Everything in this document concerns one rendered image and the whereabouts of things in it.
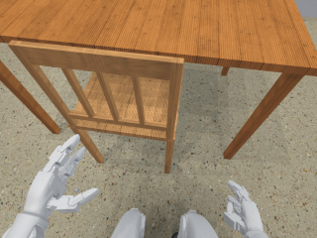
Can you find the chair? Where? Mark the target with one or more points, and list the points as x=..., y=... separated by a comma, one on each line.
x=127, y=94

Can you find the left robot forearm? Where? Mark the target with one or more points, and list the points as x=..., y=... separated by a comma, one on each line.
x=27, y=225

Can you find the right robot thigh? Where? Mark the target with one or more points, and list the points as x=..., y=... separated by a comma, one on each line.
x=194, y=225

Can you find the left robot thigh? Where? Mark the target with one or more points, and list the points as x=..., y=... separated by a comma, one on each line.
x=131, y=225

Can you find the robot thigh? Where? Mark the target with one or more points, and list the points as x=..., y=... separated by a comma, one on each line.
x=194, y=225
x=131, y=225

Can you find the left robot hand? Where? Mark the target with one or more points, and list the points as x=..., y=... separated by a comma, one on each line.
x=52, y=179

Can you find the right robot hand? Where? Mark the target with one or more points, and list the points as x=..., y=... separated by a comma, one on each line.
x=246, y=216

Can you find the table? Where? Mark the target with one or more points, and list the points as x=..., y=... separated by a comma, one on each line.
x=268, y=35

